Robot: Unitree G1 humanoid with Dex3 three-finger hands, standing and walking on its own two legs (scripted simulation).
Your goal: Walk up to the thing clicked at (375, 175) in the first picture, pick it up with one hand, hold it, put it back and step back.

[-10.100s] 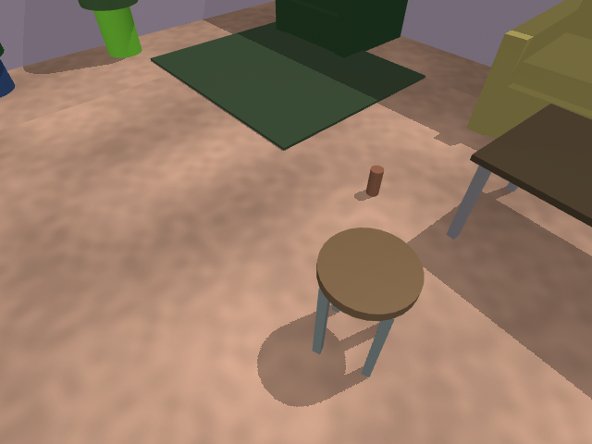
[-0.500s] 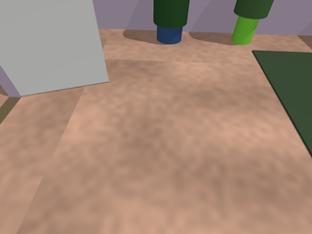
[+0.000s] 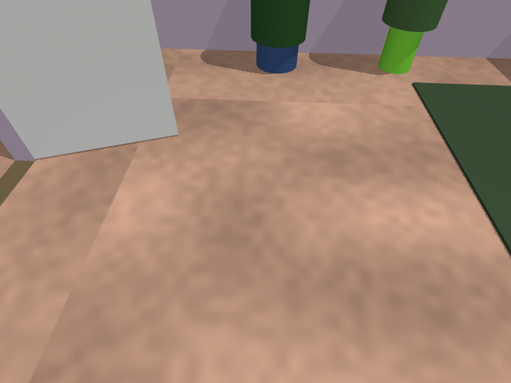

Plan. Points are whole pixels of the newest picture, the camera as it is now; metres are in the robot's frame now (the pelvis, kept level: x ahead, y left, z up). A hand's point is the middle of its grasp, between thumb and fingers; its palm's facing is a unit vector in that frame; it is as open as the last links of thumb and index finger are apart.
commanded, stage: stand
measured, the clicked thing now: out of the picture +0.27 -1.25 -0.71
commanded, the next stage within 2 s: walk up in 0.62 s
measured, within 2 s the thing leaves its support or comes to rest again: neither
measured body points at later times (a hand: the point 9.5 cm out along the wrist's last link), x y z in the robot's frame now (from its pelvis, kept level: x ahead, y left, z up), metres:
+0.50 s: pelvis +0.00 +0.00 +0.00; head +0.01 +0.00 +0.45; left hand +0.07 +0.30 -0.13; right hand +0.08 -0.30 -0.13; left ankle +0.01 +0.13 -0.75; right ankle -0.03 -0.13 -0.75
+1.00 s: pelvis +0.07 -0.07 -0.02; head +0.06 -0.09 +0.43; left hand +0.15 +0.27 -0.11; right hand +0.10 -0.42 -0.15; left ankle +0.04 +0.08 -0.70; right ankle +0.09 -0.19 -0.75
